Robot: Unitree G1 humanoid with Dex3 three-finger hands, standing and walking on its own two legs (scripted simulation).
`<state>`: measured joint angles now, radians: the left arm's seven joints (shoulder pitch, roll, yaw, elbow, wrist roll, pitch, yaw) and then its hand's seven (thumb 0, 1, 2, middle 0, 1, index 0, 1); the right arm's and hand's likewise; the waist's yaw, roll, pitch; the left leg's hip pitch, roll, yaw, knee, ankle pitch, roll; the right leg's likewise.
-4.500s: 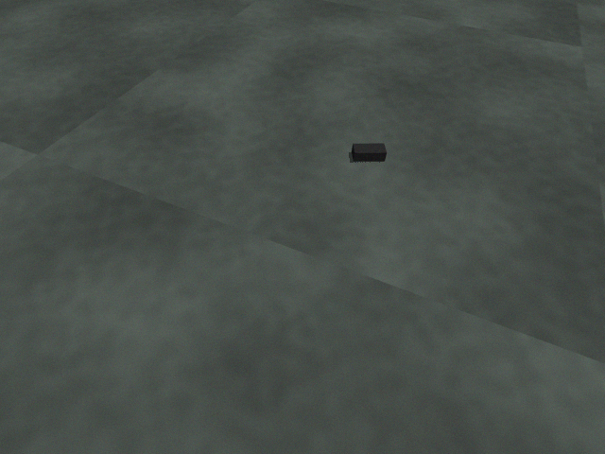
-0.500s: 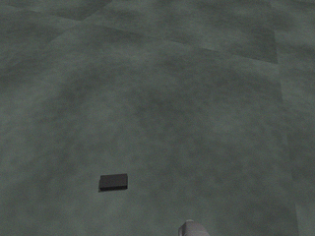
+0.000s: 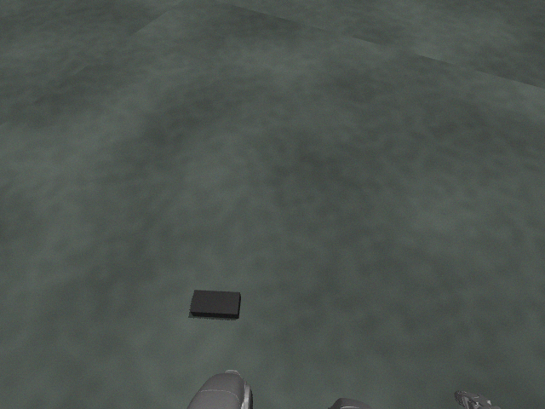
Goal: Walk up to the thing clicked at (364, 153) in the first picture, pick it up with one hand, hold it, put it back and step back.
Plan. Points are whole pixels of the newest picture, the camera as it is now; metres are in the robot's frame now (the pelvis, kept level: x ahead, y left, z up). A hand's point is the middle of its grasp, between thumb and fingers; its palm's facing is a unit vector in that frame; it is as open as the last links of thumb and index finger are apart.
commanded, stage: walk up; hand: left
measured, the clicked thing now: (216, 304) +0.47 +0.23 -0.72
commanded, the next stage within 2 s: stand in 1.88 s
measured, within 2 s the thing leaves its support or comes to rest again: neither
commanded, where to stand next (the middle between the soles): +0.09 +0.01 m, yaw -2 degrees
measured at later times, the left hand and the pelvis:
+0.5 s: hand out of the picture +0.07 +0.29 -0.13, palm faces -0.03 -0.90 -0.44, open 7.4 cm; pelvis +0.02 +0.01 +0.01, yaw -1 degrees
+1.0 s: hand (108, 381) +0.15 +0.28 -0.13, palm faces -0.03 -0.94 -0.33, open 7.4 cm; pelvis +0.05 +0.03 +0.03, yaw -1 degrees
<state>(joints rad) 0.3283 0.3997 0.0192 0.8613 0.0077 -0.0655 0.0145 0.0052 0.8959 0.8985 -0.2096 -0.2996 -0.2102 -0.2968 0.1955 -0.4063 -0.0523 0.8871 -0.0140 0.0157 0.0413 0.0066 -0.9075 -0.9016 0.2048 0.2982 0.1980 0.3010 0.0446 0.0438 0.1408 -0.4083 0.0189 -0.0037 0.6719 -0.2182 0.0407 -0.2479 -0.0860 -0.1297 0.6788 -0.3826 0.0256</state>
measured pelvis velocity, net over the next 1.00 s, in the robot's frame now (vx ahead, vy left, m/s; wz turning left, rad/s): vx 0.05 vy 0.03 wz -0.02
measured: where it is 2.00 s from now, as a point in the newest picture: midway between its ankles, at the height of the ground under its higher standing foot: outside the picture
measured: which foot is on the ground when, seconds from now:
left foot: down 0.00-1.00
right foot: down 0.00-0.04, up 0.06-0.30, down 0.32-1.00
